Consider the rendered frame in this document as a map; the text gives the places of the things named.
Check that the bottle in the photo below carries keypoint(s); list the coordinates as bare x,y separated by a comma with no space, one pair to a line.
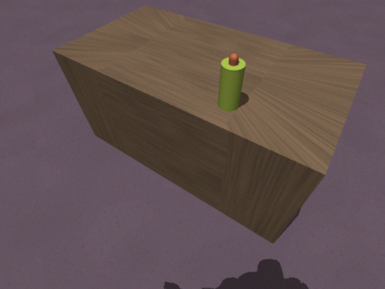
231,79

